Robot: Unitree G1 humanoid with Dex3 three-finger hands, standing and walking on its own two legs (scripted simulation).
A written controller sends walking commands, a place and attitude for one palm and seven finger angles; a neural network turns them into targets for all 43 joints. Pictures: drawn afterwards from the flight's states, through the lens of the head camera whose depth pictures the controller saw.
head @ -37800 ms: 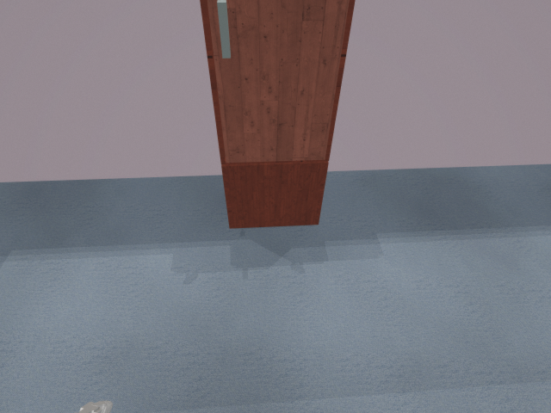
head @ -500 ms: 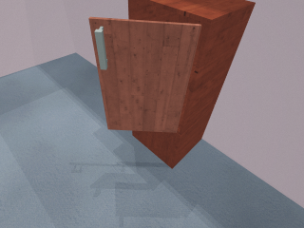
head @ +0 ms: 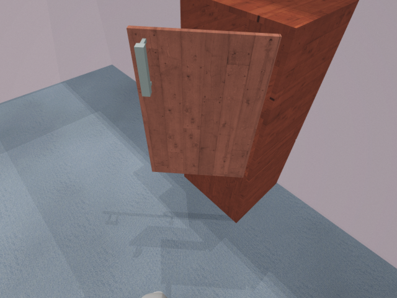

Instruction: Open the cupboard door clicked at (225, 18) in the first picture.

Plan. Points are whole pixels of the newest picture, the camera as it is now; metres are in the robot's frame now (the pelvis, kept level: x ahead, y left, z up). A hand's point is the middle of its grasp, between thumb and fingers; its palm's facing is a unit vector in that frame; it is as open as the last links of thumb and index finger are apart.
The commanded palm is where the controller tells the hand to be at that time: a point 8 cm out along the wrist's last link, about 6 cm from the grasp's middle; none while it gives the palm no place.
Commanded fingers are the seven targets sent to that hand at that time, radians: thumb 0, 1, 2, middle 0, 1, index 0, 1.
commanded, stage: shuffle to correct the standing spot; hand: left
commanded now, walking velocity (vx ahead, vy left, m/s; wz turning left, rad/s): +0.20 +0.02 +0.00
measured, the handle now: (145, 67) +0.65 +0.19 +0.15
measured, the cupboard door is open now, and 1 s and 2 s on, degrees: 43 43 43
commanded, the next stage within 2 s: come to a stop and stand still in 0.30 s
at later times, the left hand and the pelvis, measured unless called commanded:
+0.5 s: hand (117, 282) +0.19 +0.20 -0.16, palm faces -0.03 -0.98 -0.21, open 7.3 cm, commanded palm none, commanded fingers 0.00 0.90 0.90 -0.20 -0.30 -0.20 -0.30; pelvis +0.10 +0.03 -0.01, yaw -1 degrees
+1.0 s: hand out of the picture +0.15 +0.21 -0.18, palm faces +0.03 -0.97 -0.22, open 7.3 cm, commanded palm none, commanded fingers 0.00 0.90 0.90 -0.20 -0.30 -0.20 -0.30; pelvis +0.10 +0.03 -0.01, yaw +0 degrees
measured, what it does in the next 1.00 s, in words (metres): walks ahead: left foot, then right foot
